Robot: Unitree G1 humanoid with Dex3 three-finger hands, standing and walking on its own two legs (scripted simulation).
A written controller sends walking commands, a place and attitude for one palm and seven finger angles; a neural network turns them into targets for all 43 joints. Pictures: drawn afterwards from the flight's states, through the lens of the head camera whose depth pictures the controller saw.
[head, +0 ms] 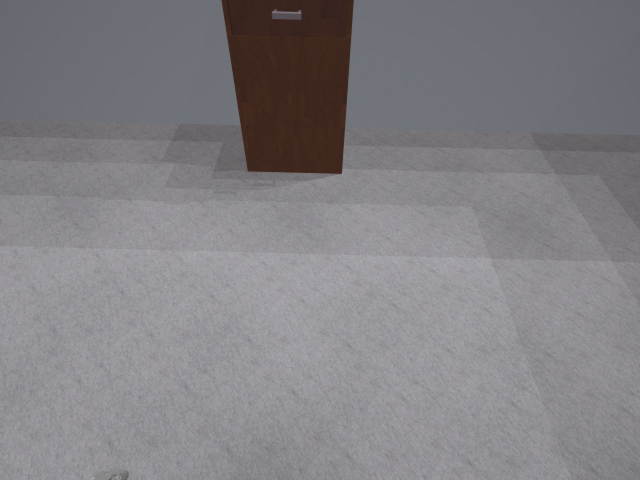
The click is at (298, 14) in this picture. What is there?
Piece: drawer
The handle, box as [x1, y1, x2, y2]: [272, 9, 301, 19]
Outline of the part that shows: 272,11 272,18 301,18 300,10 297,12 282,12 274,9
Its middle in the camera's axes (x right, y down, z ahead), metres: -0.13 -0.84 +1.44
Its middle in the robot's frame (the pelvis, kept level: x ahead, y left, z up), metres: +1.63 +0.22 -0.01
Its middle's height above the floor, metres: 0.76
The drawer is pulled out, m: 0.00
